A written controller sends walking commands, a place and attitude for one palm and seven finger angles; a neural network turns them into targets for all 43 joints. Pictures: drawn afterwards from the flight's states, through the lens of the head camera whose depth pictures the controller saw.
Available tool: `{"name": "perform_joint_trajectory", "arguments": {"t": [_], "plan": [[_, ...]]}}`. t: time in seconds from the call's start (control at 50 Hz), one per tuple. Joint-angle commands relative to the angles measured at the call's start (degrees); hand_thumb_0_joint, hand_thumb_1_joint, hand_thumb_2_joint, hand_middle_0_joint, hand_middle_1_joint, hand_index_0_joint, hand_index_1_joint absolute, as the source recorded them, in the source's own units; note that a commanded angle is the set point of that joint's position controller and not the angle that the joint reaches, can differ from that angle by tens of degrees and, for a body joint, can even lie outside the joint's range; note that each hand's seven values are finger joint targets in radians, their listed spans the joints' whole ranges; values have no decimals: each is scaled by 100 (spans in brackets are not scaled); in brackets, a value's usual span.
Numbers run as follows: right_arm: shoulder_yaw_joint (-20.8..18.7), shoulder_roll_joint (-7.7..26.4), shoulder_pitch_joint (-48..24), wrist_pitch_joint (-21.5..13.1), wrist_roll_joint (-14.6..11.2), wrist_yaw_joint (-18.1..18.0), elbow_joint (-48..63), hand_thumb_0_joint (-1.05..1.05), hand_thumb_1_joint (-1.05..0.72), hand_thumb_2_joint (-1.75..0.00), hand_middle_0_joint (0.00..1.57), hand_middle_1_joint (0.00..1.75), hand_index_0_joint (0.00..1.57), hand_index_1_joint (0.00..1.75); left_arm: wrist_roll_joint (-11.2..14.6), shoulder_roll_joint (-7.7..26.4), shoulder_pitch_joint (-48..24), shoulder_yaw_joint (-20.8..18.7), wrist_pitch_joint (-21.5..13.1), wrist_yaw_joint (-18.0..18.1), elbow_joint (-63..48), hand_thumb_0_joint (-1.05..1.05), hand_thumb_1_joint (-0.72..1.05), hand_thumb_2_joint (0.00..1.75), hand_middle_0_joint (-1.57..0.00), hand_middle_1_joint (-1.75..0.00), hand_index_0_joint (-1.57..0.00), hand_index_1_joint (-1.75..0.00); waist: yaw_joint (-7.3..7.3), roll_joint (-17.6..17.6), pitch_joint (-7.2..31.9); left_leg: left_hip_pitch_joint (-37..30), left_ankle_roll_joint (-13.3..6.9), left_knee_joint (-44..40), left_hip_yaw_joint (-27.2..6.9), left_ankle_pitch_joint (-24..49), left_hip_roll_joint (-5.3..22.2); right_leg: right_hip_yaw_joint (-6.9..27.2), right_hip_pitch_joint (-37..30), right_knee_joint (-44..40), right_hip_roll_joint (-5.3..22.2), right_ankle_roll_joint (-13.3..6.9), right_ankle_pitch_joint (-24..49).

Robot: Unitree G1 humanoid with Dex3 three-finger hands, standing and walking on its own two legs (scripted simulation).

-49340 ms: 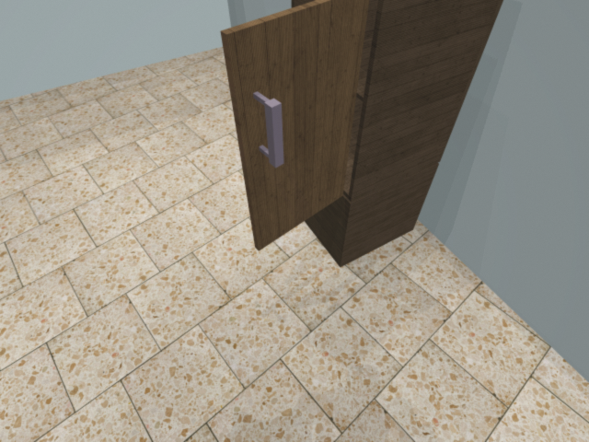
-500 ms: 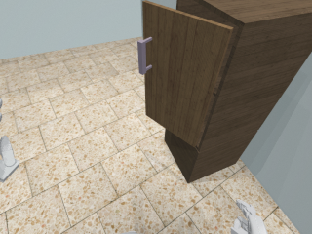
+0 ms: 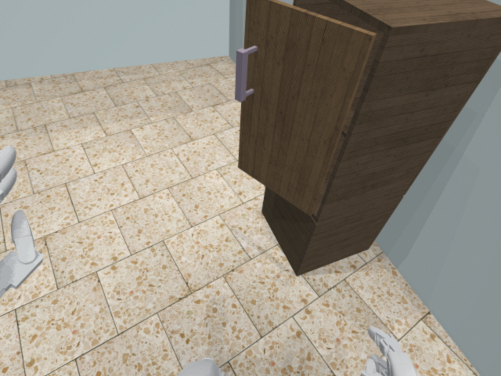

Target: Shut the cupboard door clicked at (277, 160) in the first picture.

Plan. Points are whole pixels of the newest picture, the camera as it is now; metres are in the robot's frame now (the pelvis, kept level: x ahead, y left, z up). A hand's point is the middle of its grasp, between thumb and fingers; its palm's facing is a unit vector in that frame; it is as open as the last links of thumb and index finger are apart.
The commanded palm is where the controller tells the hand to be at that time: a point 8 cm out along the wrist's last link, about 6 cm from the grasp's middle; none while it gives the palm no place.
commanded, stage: stop stepping back and stand still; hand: left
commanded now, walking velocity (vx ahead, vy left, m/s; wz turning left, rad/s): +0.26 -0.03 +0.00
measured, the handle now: (246, 74) +0.85 +0.10 +0.07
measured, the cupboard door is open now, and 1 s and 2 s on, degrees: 26 26 26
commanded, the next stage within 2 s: let the arm hang, fingers relaxed in 0.86 s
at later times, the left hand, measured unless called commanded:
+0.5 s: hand (1, 291) +0.15 +0.28 +0.17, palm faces +0.42 -0.81 -0.41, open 7.4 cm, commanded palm +0.10 +0.31 +0.19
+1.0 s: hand (22, 283) +0.17 +0.28 +0.14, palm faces +0.34 -0.81 -0.47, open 7.4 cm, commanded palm none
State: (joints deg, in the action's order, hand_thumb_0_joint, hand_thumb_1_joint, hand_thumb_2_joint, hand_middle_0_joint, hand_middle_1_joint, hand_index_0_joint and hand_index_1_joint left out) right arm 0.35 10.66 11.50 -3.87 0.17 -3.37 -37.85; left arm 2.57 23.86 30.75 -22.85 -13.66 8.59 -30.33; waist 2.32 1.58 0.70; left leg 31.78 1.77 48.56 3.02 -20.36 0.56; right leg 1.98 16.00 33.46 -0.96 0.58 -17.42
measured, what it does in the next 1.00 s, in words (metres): steps on the spot: left foot, then right foot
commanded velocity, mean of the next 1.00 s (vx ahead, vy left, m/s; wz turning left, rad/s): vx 0.07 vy -0.03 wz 0.00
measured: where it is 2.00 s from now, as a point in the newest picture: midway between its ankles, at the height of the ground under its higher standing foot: outside the picture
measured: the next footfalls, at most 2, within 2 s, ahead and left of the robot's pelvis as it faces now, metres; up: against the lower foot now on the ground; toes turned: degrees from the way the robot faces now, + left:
left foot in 0.06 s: +0.04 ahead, +0.13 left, +0.00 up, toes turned +1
right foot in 0.34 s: -0.07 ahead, -0.07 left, +0.00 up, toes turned -3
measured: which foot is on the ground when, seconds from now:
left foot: up 0.00-0.04, down 0.06-1.00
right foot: down 0.00-0.10, up 0.12-0.32, down 0.34-1.00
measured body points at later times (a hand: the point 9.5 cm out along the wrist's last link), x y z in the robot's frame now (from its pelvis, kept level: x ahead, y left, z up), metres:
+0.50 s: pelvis -0.05 +0.02 +0.00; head -0.08 +0.03 +0.45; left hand +0.12 +0.32 +0.19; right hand +0.07 -0.23 -0.09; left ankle +0.01 +0.12 -0.72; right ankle -0.11 -0.07 -0.73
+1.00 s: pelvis -0.04 +0.03 +0.01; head -0.05 +0.02 +0.46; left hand +0.15 +0.33 +0.17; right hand +0.11 -0.21 -0.08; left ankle +0.00 +0.13 -0.73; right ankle -0.10 -0.07 -0.73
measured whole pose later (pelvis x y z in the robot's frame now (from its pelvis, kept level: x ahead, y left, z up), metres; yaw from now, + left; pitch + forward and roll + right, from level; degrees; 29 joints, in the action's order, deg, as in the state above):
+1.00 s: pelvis -0.04 +0.03 +0.01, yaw -2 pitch +1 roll -1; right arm 1.1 12.1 12.0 -4.7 -1.2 -2.0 -37.7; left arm 2.2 24.1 28.7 -19.2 -9.7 7.1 -18.5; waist 0.3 -1.4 3.0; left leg 20.0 -0.9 31.3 2.9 -12.5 1.3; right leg -2.2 9.0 27.9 -2.3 -1.9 -20.0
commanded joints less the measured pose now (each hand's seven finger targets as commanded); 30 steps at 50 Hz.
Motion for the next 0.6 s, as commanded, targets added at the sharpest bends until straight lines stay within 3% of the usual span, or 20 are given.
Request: {"name": "perform_joint_trajectory", "arguments": {"t": [0.0,0.04,0.06,0.08,0.1,0.12,0.16,0.22,0.24,0.28,0.32,0.34,0.36,0.38,0.4,0.44,0.52,0.54,0.56,0.58], "plan": [[-224,764,-315,-296,-33,-253,893,0,-90,-90,20,30,20,30,18,1154,-951,-784,-110,260,-869,0,90,90,-20,-30,-20,-30,-349,-174,248,-1674,-178,-1992,-259,478,84,639,656,-786,921,-444,902],[-314,994,-339,-467,-103,-328,1060,0,-90,-90,20,30,20,30,17,1255,-1010,-895,-176,270,-1092,0,90,90,-20,-30,-20,-30,-228,-1283,387,-1637,-488,-3057,-1390,622,1022,86,314,-162,103,-11,104],[-306,994,-323,-538,-136,-315,1107,0,-90,-90,20,30,20,30,38,1189,-835,-930,-216,250,-994,0,90,90,-20,-30,-20,-30,-167,-1003,514,-1518,-543,-3233,-1580,302,1203,-65,-2,-95,-98,35,65],[-261,851,-266,-578,-124,-280,1038,0,-90,-90,20,30,20,30,86,1080,-567,-889,-182,176,-915,0,90,90,-20,-30,-20,-30,-327,-1622,579,-1214,-471,-3961,-1894,-1611,1318,-168,-105,372,-184,79,-626],[-246,874,-290,-566,-63,-257,1038,0,-90,-90,20,30,20,30,46,1009,-552,-923,-142,180,-1053,0,90,90,-20,-30,-20,-30,-318,-2102,308,-792,-501,-4462,-2290,-2576,1479,-149,-104,877,-253,94,-699],[-255,832,-313,-567,-29,-214,1052,0,-90,-90,20,30,20,30,10,938,-612,-819,-111,182,-1241,0,90,90,-20,-30,-20,-30,-337,-1969,174,-632,-531,-4534,-2260,-2609,1539,-135,-119,1107,-249,57,-607],[-268,812,-332,-609,-24,-114,1059,0,-90,-90,20,30,20,30,-29,851,-375,-694,-96,182,-1357,0,90,90,-20,-30,-20,-30,-286,-1411,368,-1035,-490,-4263,-1788,-1910,1356,-276,-192,711,-289,4,-631],[-234,811,-297,-496,-15,-67,1083,0,-90,-90,20,30,20,30,13,832,15,-606,65,185,-1214,0,90,90,-20,-30,-20,-30,-309,-1293,429,-1163,-229,-3980,-1076,-1450,954,-677,-795,-697,-406,-110,-485],[-228,825,-284,-457,1,-79,1077,0,-90,-90,20,30,20,30,11,1033,141,-756,97,189,-1130,0,90,90,-20,-30,-20,-30,-322,-1258,478,-1235,-155,-3787,-914,-1185,794,-628,-940,-1039,-350,-178,-377],[-206,797,-242,-315,46,-104,1066,0,-90,-90,20,30,20,30,51,1059,-46,-751,147,190,-1059,0,90,90,-20,-30,-20,-30,-373,-1105,439,-1154,-120,-3226,-658,-715,601,-271,-986,-1394,4,-385,-348],[-227,770,-174,-219,102,-116,996,0,-90,-90,20,30,20,30,119,1248,-231,-970,129,215,-848,0,90,90,-20,-30,-20,-30,-396,-551,549,-1523,-98,-2339,-492,-22,463,367,-480,-1686,596,-674,-477],[-272,792,-254,-219,90,-101,962,0,-90,-90,20,30,20,30,109,1271,-385,-937,159,195,-921,0,90,90,-20,-30,-20,-30,-374,-128,651,-1737,-54,-1989,-366,-98,321,662,-83,-1828,792,-755,-1289],[-309,766,-268,-151,22,-119,973,0,-90,-90,20,30,20,30,144,1065,-151,-795,249,203,-626,0,90,90,-20,-30,-20,-30,-339,433,348,-1616,-100,-1380,-314,-8,246,1108,328,-2064,1054,-899,-2003],[-306,792,-355,-96,-6,-120,999,0,-90,-90,20,30,20,30,133,1012,-164,-723,272,222,-703,0,90,90,-20,-30,-20,-30,-308,533,95,-1313,-137,-818,-253,162,217,1535,489,-2247,1344,-1079,-2137],[-260,773,-393,-68,-10,-120,975,0,-90,-90,20,30,20,30,97,1055,-301,-724,246,264,-747,0,90,90,-20,-30,-20,-30,-326,454,-158,-939,-157,-503,-253,261,202,1699,457,-2301,1527,-1183,-1919],[-216,797,-437,-119,-31,-129,886,0,-90,-90,20,30,20,30,48,1187,-844,-751,127,302,-776,0,90,90,-20,-30,-20,-30,-351,275,-334,-711,-163,-732,-317,208,274,1445,188,-2033,1565,-1146,-1218],[-229,845,-368,-253,-67,-199,869,0,-90,-90,20,30,20,30,-19,1111,-910,-657,-6,289,-681,0,90,90,-20,-30,-20,-30,-321,-289,-275,-1777,-376,-1979,-318,940,358,475,195,-1131,826,-518,194],[-268,904,-403,-291,-104,-220,915,0,-90,-90,20,30,20,30,2,1123,-774,-697,-15,260,-646,0,90,90,-20,-30,-20,-30,-305,-513,-214,-2007,-409,-2093,-502,1401,516,312,226,-918,630,-343,660],[-182,829,-342,-297,-49,-207,876,0,-90,-90,20,30,20,30,-14,1131,-604,-740,-54,239,-803,0,90,90,-20,-30,-20,-30,-323,-1134,-47,-2033,-501,-2452,-967,1696,693,-35,158,-500,359,-216,775],[-161,824,-321,-332,-37,-191,904,0,-90,-90,20,30,20,30,-12,1104,-620,-730,-97,219,-941,0,90,90,-20,-30,-20,-30,-313,-1358,106,-2014,-580,-2765,-1485,1879,930,-268,5,-205,134,-97,671]]}}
